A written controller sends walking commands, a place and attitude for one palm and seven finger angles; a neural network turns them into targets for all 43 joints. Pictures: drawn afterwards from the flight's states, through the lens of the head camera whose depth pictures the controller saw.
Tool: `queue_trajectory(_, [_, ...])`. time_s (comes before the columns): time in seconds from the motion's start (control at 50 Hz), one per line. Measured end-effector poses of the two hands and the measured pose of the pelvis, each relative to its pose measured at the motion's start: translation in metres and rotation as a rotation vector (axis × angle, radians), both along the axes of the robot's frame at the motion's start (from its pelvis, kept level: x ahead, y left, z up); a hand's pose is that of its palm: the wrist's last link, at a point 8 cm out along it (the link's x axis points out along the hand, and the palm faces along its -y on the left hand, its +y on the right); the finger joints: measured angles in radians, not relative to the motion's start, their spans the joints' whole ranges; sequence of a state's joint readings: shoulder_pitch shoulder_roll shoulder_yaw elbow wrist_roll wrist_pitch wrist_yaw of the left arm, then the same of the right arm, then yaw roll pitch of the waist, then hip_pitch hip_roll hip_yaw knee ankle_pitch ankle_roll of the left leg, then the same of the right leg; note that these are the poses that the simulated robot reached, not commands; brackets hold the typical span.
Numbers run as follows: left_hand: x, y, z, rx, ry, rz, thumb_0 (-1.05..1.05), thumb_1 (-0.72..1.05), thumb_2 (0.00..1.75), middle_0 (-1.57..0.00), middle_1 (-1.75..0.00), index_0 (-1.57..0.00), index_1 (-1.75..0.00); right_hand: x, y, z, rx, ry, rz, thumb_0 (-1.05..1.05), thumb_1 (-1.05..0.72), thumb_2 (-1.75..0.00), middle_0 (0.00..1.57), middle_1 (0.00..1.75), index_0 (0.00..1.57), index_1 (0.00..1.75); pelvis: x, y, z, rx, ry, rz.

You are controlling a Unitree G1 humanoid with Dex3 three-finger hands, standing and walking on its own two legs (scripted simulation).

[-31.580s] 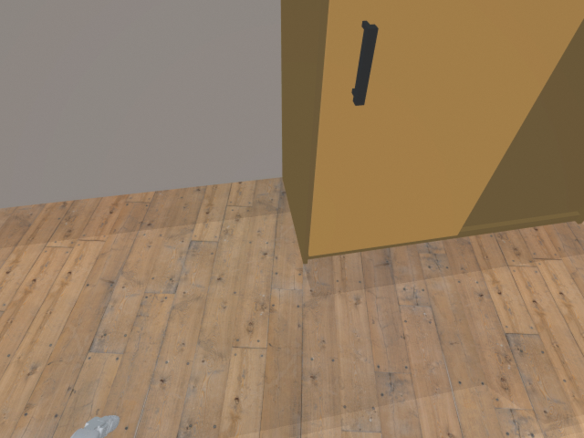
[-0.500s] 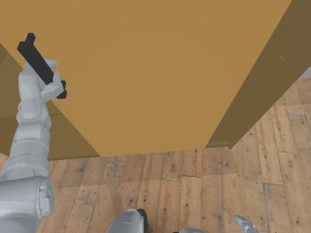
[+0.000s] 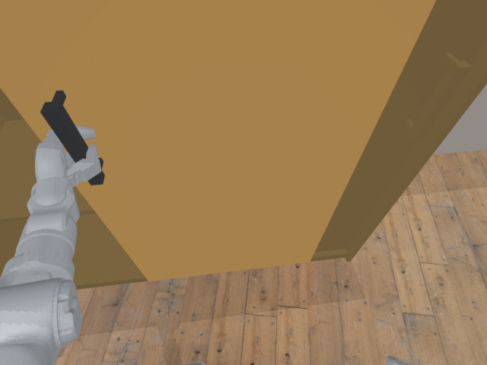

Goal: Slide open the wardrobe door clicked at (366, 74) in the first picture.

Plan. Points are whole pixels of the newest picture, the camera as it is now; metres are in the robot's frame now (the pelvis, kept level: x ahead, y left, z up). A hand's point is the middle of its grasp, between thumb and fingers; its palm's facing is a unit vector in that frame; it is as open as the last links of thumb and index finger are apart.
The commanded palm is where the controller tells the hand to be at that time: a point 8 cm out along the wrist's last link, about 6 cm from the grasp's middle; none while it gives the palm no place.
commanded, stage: loosen the grip on the handle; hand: left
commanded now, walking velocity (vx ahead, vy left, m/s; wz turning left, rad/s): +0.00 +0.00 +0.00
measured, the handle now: (79, 140) +0.47 +0.30 +0.09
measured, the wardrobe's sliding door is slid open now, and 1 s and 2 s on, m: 0.47 0.47 0.47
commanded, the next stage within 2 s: slip the hand off the handle in 0.62 s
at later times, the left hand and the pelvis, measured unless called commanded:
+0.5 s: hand (88, 160) +0.42 +0.28 +0.09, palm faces +0.35 -0.91 -0.21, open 13.1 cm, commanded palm +0.38 +0.31 +0.10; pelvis -0.01 +0.01 -0.01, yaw +1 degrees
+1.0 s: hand (69, 164) +0.42 +0.31 +0.09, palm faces +0.37 -0.90 -0.21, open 14.0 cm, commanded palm +0.38 +0.35 +0.10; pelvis -0.01 +0.02 -0.01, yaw +1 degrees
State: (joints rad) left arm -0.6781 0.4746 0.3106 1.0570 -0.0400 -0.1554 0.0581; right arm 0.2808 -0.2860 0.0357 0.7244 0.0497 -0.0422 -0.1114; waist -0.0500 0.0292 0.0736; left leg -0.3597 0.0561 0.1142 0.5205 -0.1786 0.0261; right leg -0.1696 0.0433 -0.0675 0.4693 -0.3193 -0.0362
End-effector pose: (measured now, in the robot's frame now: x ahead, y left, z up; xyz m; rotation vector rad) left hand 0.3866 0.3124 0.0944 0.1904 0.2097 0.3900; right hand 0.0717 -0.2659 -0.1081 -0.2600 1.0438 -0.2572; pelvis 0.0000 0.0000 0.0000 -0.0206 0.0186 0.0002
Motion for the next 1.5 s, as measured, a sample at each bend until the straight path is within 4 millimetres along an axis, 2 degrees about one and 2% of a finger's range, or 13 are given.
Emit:
queue_trajectory(0.06, [0.001, 0.002, 0.001, -0.011, 0.007, -0.011, -0.10, 0.66, 0.80, -0.31, -1.28, -0.41, -1.40, 0.004, 0.000, 0.001, 0.007, -0.018, -0.013, 0.01, -0.90, -0.90, 0.20, 0.30, 0.20, 0.30, 0.002, 0.001, -0.001, 0.002, -0.004, -0.008])
queue_trajectory(0.14, [0.005, 0.007, 0.006, -0.081, 0.020, -0.020, -0.06, 0.59, 0.78, -0.35, -1.32, -0.43, -1.40, 0.011, -0.003, 0.013, 0.000, -0.077, 0.019, 0.01, -0.90, -0.90, 0.20, 0.30, 0.20, 0.30, 0.001, -0.001, -0.002, 0.024, 0.046, 0.008])
queue_trajectory(0.2, [0.002, 0.004, 0.009, -0.039, -0.002, -0.031, -0.04, 0.50, 0.73, -0.35, -1.31, -0.44, -1.40, 0.014, -0.007, 0.019, -0.018, -0.122, 0.031, 0.01, -0.90, -0.90, 0.20, 0.30, 0.20, 0.30, -0.004, 0.000, -0.004, 0.024, 0.052, 0.002])
queue_trajectory(0.3, [0.001, 0.002, 0.008, -0.010, -0.031, -0.023, -0.01, 0.17, 0.56, -0.34, -1.30, -0.41, -1.40, 0.008, -0.010, 0.019, -0.033, -0.110, 0.032, 0.01, -0.90, -0.90, 0.20, 0.30, 0.20, 0.30, -0.014, 0.004, -0.007, 0.013, 0.065, 0.007])
queue_trajectory(0.42, [-0.002, 0.002, 0.006, -0.013, -0.052, -0.024, -0.01, -0.26, 0.35, -0.31, -1.27, -0.39, -1.36, -0.006, -0.002, 0.014, -0.027, -0.061, 0.017, 0.01, -0.90, -0.90, 0.20, 0.30, 0.20, 0.30, -0.014, 0.008, -0.008, 0.006, 0.077, 0.009])
queue_trajectory(0.56, [-0.001, 0.009, 0.006, -0.010, -0.009, -0.009, -0.01, -0.47, 0.24, -0.30, -1.23, -0.37, -1.28, -0.014, 0.016, 0.004, 0.006, -0.029, 0.002, 0.01, -0.90, -0.90, 0.20, 0.30, 0.20, 0.30, -0.010, 0.015, -0.009, -0.001, 0.077, 0.012])
queue_trajectory(0.68, [-0.003, 0.009, 0.005, -0.017, -0.018, -0.013, -0.01, -0.53, 0.22, -0.28, -1.18, -0.36, -1.24, -0.016, 0.028, -0.001, 0.031, -0.023, 0.007, 0.01, -0.90, -0.90, 0.20, 0.30, 0.20, 0.30, -0.009, 0.018, -0.009, -0.003, 0.077, 0.013])
queue_trajectory(0.78, [-0.007, 0.014, 0.003, -0.021, -0.021, 0.006, -0.02, -0.54, 0.21, -0.27, -1.16, -0.33, -1.20, -0.013, 0.031, -0.002, 0.033, -0.030, 0.016, 0.01, -0.90, -0.90, 0.20, 0.30, 0.20, 0.30, -0.009, 0.020, -0.010, -0.004, 0.076, 0.014])
queue_trajectory(1.02, [-0.009, 0.038, 0.006, -0.010, -0.008, 0.019, -0.02, -0.55, 0.21, -0.26, -1.15, -0.36, -1.21, -0.017, 0.017, 0.003, -0.015, -0.025, 0.019, 0.01, -0.90, -0.90, 0.20, 0.30, 0.20, 0.30, -0.014, 0.017, -0.012, -0.010, 0.087, 0.023])
queue_trajectory(1.18, [-0.020, 0.065, 0.012, 0.004, -0.016, 0.045, -0.02, -0.54, 0.21, -0.26, -1.15, -0.30, -1.17, -0.029, 0.009, 0.002, -0.028, 0.018, 0.005, 0.01, -0.90, -0.90, 0.20, 0.30, 0.20, 0.30, -0.012, 0.015, -0.013, -0.014, 0.095, 0.026])
queue_trajectory(1.34, [-0.028, 0.081, 0.011, -0.006, -0.006, 0.030, -0.02, -0.55, 0.21, -0.26, -1.15, -0.27, -1.16, -0.031, 0.009, 0.001, -0.035, 0.046, 0.007, 0.01, -0.90, -0.90, 0.20, 0.30, 0.20, 0.30, -0.011, 0.015, -0.013, -0.019, 0.103, 0.035])
queue_trajectory(1.4, [-0.029, 0.081, 0.010, 0.009, -0.009, 0.014, -0.02, -0.55, 0.21, -0.26, -1.15, -0.26, -1.15, -0.028, 0.011, 0.001, -0.032, 0.041, 0.010, 0.01, -0.90, -0.90, 0.20, 0.30, 0.20, 0.30, -0.011, 0.016, -0.013, -0.020, 0.107, 0.035])
queue_trajectory(1.5, [-0.035, 0.065, 0.008, 0.002, -0.049, -0.029, -0.02, -0.55, 0.21, -0.25, -1.15, -0.26, -1.15, -0.015, 0.017, 0.000, -0.009, 0.003, 0.016, 0.01, -0.90, -0.90, 0.20, 0.30, 0.20, 0.30, -0.007, 0.020, -0.012, -0.017, 0.103, 0.028])
